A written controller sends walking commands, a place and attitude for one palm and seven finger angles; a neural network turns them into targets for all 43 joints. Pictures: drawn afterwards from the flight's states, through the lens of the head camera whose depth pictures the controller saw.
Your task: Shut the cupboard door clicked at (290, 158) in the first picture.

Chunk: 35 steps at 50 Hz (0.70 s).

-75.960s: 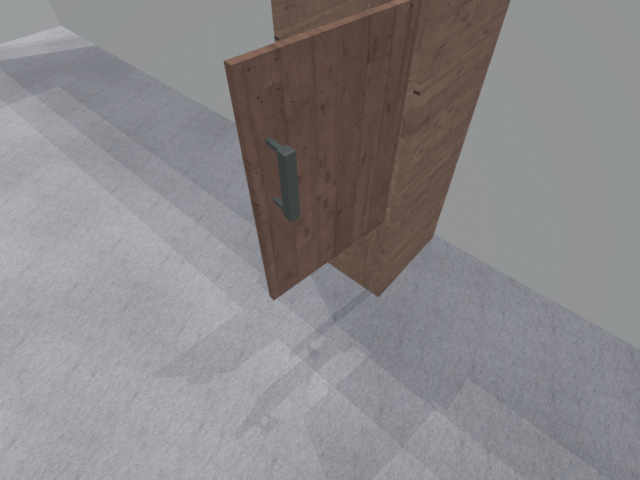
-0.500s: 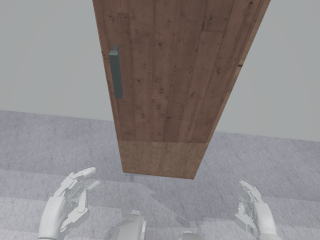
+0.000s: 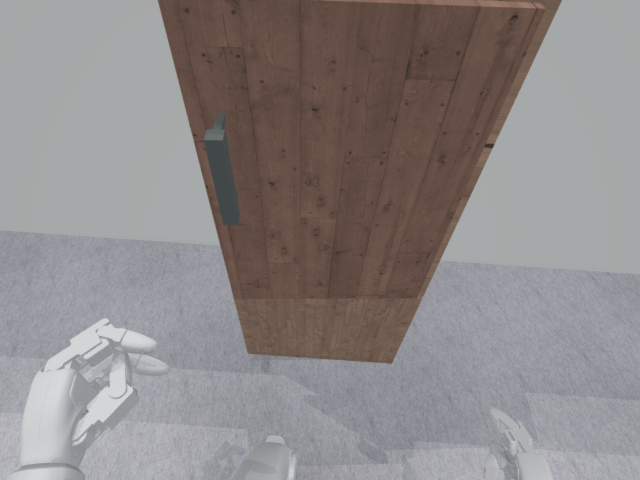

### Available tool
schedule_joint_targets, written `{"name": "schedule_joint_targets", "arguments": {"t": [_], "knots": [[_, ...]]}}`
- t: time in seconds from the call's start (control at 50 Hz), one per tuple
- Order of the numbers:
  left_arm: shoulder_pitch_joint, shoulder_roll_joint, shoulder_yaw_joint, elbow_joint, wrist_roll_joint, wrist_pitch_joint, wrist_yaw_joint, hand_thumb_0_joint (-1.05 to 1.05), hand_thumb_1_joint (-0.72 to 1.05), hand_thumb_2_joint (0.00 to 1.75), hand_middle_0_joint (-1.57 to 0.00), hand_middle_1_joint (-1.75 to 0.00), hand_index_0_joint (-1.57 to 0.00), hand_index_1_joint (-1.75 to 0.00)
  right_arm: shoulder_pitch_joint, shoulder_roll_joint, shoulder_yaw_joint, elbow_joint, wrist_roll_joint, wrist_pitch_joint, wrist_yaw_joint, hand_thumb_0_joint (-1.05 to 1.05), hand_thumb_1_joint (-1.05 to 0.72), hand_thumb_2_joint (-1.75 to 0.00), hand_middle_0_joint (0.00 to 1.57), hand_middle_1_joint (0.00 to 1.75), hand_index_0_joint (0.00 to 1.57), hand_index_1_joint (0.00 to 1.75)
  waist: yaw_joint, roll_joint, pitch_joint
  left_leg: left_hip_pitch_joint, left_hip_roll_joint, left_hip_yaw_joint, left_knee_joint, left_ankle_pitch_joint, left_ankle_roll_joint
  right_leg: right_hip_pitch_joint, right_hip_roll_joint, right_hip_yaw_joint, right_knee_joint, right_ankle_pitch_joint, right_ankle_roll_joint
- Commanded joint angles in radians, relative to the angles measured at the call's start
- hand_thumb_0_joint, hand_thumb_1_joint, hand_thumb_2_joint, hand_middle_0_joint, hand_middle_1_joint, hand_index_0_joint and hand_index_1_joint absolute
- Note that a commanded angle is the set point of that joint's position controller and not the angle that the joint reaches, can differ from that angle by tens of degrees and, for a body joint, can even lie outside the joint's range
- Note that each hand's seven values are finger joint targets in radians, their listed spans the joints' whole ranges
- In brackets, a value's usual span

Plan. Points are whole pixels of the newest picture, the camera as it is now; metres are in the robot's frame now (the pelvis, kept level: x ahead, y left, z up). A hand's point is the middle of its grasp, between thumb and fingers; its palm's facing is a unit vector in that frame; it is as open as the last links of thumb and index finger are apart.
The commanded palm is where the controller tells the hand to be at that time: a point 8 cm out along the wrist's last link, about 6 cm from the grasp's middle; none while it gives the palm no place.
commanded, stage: raise the hand and make a fist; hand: left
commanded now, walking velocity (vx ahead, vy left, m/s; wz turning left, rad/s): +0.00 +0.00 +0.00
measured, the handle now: (226, 171) +0.48 +0.17 +0.12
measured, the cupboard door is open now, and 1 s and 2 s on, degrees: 5 5 5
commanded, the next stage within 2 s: bring the fist close to the handle in 1.00 s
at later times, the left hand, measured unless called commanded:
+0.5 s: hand (149, 346) +0.23 +0.20 +0.10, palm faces +0.04 -1.00 -0.03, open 3.1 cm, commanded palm +0.21 +0.26 +0.11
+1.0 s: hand (158, 333) +0.24 +0.18 +0.13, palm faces +0.13 -0.99 -0.06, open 3.1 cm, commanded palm +0.21 +0.23 +0.12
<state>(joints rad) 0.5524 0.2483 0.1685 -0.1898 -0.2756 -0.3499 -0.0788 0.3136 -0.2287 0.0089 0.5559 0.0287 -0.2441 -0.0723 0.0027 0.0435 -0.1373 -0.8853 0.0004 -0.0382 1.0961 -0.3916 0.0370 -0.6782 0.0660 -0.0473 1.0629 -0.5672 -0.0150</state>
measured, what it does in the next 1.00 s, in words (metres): stands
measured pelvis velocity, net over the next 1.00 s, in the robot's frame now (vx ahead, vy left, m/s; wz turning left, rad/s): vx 0.01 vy -0.02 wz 0.01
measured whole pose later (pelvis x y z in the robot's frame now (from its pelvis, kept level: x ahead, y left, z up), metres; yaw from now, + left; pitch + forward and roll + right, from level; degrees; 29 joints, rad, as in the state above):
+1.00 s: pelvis +0.01 -0.02 +0.03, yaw +1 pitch +6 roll -2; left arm 0.37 0.25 0.16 -0.12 -0.28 -0.30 -0.11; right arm 0.28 -0.26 0.04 0.55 0.03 -0.19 -0.05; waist 0.00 0.05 -0.10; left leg -0.69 0.00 -0.04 0.92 -0.34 0.01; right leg -0.50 0.06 -0.04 0.91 -0.51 -0.03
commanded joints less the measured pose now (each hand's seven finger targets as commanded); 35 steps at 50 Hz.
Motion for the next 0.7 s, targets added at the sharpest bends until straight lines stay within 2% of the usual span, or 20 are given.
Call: {"name": "schedule_joint_targets", "arguments": {"t": [0.0,0.04,0.06,0.08,0.12,0.18,0.22,0.24,0.3,0.34,0.4,0.42,0.44,0.46,0.48,0.52,0.54,0.6,0.64,0.68], "knots": [[-0.031,0.041,-0.060,-0.150,-0.001,-0.097,-0.091,0.00,0.90,0.90,-1.04,-1.22,-1.04,-1.22,-0.108,-0.133,-0.046,-0.163,0.001,-0.076,0.012,0.00,-0.90,-0.90,0.20,0.30,0.20,0.30,-0.020,0.030,-0.102,0.287,0.024,-0.075,-0.190,0.058,-0.002,-0.132,-0.017,-0.007,-0.169,0.159,-0.010],[-0.008,0.064,-0.031,-0.161,-0.010,-0.048,-0.115,0.00,0.90,0.90,-1.08,-1.26,-1.08,-1.26,-0.098,-0.139,-0.055,-0.175,0.008,-0.070,0.007,0.00,-0.90,-0.90,0.20,0.30,0.20,0.30,-0.006,0.008,-0.162,0.324,0.021,-0.076,-0.206,0.101,0.000,-0.079,-0.018,-0.012,-0.179,0.207,-0.007],[-0.002,0.091,0.000,-0.183,-0.015,-0.024,-0.114,0.00,0.90,0.90,-1.10,-1.28,-1.10,-1.28,-0.100,-0.140,-0.058,-0.184,0.009,-0.063,0.005,0.00,-0.90,-0.90,0.20,0.30,0.20,0.30,0.009,0.019,-0.197,0.346,0.019,-0.072,-0.213,0.121,-0.001,-0.059,-0.018,-0.012,-0.181,0.227,-0.007],[-0.008,0.105,0.023,-0.207,-0.017,-0.007,-0.109,0.00,0.90,0.90,-1.12,-1.30,-1.12,-1.30,-0.099,-0.137,-0.060,-0.190,0.007,-0.053,0.001,0.00,-0.90,-0.90,0.20,0.30,0.20,0.30,0.015,-0.001,-0.226,0.371,0.019,-0.071,-0.218,0.162,-0.002,-0.036,-0.017,-0.017,-0.179,0.265,-0.007],[-0.027,0.158,0.094,-0.272,-0.013,0.004,-0.076,0.00,0.90,0.90,-1.15,-1.34,-1.15,-1.34,-0.102,-0.127,-0.061,-0.192,0.000,-0.035,-0.003,0.00,-0.90,-0.90,0.20,0.30,0.20,0.30,0.041,0.035,-0.276,0.416,0.018,-0.071,-0.219,0.256,-0.008,-0.001,-0.013,-0.024,-0.163,0.327,-0.012],[-0.054,0.111,0.071,-0.328,-0.014,-0.021,-0.037,0.00,0.90,0.90,-1.21,-1.40,-1.21,-1.40,-0.097,-0.110,-0.051,-0.199,-0.005,-0.013,0.005,0.00,-0.90,-0.90,0.20,0.30,0.20,0.30,0.037,0.079,-0.252,0.481,0.030,-0.075,-0.222,0.371,-0.026,-0.017,-0.010,-0.035,-0.158,0.364,-0.015],[-0.081,0.096,0.053,-0.315,-0.009,-0.030,-0.026,0.00,0.90,0.90,-1.24,-1.44,-1.24,-1.44,-0.088,-0.117,-0.047,-0.196,-0.007,-0.002,0.010,0.00,-0.90,-0.90,0.20,0.30,0.20,0.30,0.021,0.065,-0.217,0.480,0.035,-0.085,-0.220,0.394,-0.028,-0.031,-0.006,-0.037,-0.163,0.362,-0.014],[-0.081,0.067,0.020,-0.301,-0.004,-0.030,-0.030,0.00,0.90,0.90,-1.26,-1.46,-1.26,-1.46,-0.090,-0.116,-0.045,-0.196,-0.007,0.001,0.015,0.00,-0.90,-0.90,0.20,0.30,0.20,0.30,0.013,0.083,-0.205,0.493,0.039,-0.084,-0.221,0.401,-0.032,-0.048,-0.008,-0.039,-0.167,0.357,-0.012],[-0.095,0.039,-0.032,-0.215,0.005,0.012,-0.067,0.00,0.90,0.90,-1.30,-1.50,-1.30,-1.50,-0.083,-0.132,-0.043,-0.201,-0.002,0.018,0.020,0.00,-0.90,-0.90,0.20,0.30,0.20,0.30,-0.013,0.023,-0.147,0.472,0.045,-0.099,-0.251,0.312,-0.032,-0.057,-0.005,-0.041,-0.197,0.317,-0.005],[-0.101,0.046,-0.039,-0.195,0.009,0.058,-0.092,0.00,0.90,0.90,-1.30,-1.50,-1.30,-1.50,-0.080,-0.136,-0.041,-0.214,0.005,0.027,0.016,0.00,-0.90,-0.90,0.20,0.30,0.20,0.30,-0.013,0.007,-0.148,0.467,0.039,-0.095,-0.269,0.277,-0.025,-0.024,-0.011,-0.037,-0.220,0.316,-0.005],[-0.168,0.109,0.015,-0.205,0.007,0.101,-0.099,0.00,0.90,0.90,-1.30,-1.50,-1.30,-1.50,-0.098,-0.138,-0.030,-0.230,0.008,0.040,0.005,0.00,-0.90,-0.90,0.20,0.30,0.20,0.30,0.002,0.005,-0.139,0.460,0.032,-0.101,-0.318,0.165,-0.022,0.011,-0.011,-0.035,-0.250,0.271,-0.010],[-0.186,0.150,0.056,-0.219,0.011,0.103,-0.083,0.00,0.90,0.90,-1.30,-1.50,-1.30,-1.50,-0.103,-0.139,-0.028,-0.228,0.008,0.044,0.000,0.00,-0.90,-0.90,0.20,0.30,0.20,0.30,0.011,0.009,-0.145,0.461,0.030,-0.099,-0.322,0.154,-0.020,0.030,-0.010,-0.030,-0.256,0.266,-0.013],[-0.215,0.132,0.039,-0.248,0.014,0.097,-0.074,0.00,0.90,0.90,-1.30,-1.50,-1.30,-1.50,-0.115,-0.130,-0.021,-0.237,0.007,0.044,-0.001,0.00,-0.90,-0.90,0.20,0.30,0.20,0.30,0.009,0.050,-0.142,0.474,0.030,-0.096,-0.334,0.128,-0.020,0.023,-0.013,-0.029,-0.262,0.246,-0.014],[-0.250,0.159,0.077,-0.261,0.005,0.088,-0.059,0.00,0.90,0.90,-1.30,-1.50,-1.30,-1.50,-0.115,-0.127,-0.016,-0.235,0.005,0.043,-0.002,0.00,-0.90,-0.90,0.20,0.30,0.20,0.30,0.015,0.054,-0.154,0.484,0.030,-0.104,-0.345,0.111,-0.024,0.027,-0.012,-0.029,-0.262,0.237,-0.017],[-0.269,0.146,0.072,-0.276,0.004,0.073,-0.047,0.00,0.90,0.90,-1.30,-1.50,-1.30,-1.50,-0.125,-0.121,-0.012,-0.233,0.004,0.041,-0.002,0.00,-0.90,-0.90,0.20,0.30,0.20,0.30,0.014,0.071,-0.148,0.496,0.029,-0.101,-0.348,0.101,-0.024,0.026,-0.010,-0.027,-0.268,0.231,-0.019],[-0.309,0.167,0.094,-0.281,0.003,0.047,-0.021,0.00,0.90,0.90,-1.30,-1.50,-1.30,-1.50,-0.131,-0.123,-0.006,-0.218,0.000,0.034,-0.001,0.00,-0.90,-0.90,0.20,0.30,0.20,0.30,0.013,0.091,-0.132,0.494,0.029,-0.105,-0.357,0.069,-0.025,0.026,-0.009,-0.023,-0.277,0.214,-0.023],[-0.308,0.136,0.071,-0.267,-0.001,0.041,-0.020,0.00,0.90,0.90,-1.30,-1.50,-1.30,-1.50,-0.135,-0.118,-0.004,-0.214,0.001,0.028,0.001,0.00,-0.90,-0.90,0.20,0.30,0.20,0.30,0.006,0.093,-0.134,0.502,0.028,-0.100,-0.360,0.063,-0.025,0.027,-0.010,-0.025,-0.281,0.210,-0.022],[-0.283,0.096,0.033,-0.160,-0.011,0.053,-0.043,0.00,0.90,0.90,-1.30,-1.50,-1.30,-1.50,-0.133,-0.129,-0.003,-0.197,0.006,0.017,0.005,0.00,-0.90,-0.90,0.20,0.30,0.20,0.30,-0.007,0.056,-0.080,0.471,0.026,-0.094,-0.375,-0.007,-0.021,0.024,-0.011,-0.022,-0.309,0.174,-0.016],[-0.214,0.062,-0.012,-0.095,-0.012,0.086,-0.073,0.00,0.90,0.90,-1.30,-1.50,-1.30,-1.50,-0.127,-0.135,-0.007,-0.199,0.017,0.013,0.007,0.00,-0.90,-0.90,0.20,0.30,0.20,0.30,-0.004,0.017,-0.049,0.439,0.020,-0.079,-0.380,-0.018,-0.014,0.049,-0.016,-0.014,-0.337,0.162,-0.013],[-0.199,0.076,-0.014,-0.071,-0.016,0.118,-0.098,0.00,0.90,0.90,-1.30,-1.50,-1.30,-1.50,-0.128,-0.141,-0.009,-0.205,0.022,0.011,0.005,0.00,-0.90,-0.90,0.20,0.30,0.20,0.30,0.005,-0.011,-0.031,0.423,0.016,-0.064,-0.385,-0.018,-0.010,0.064,-0.021,-0.003,-0.362,0.148,-0.009]]}}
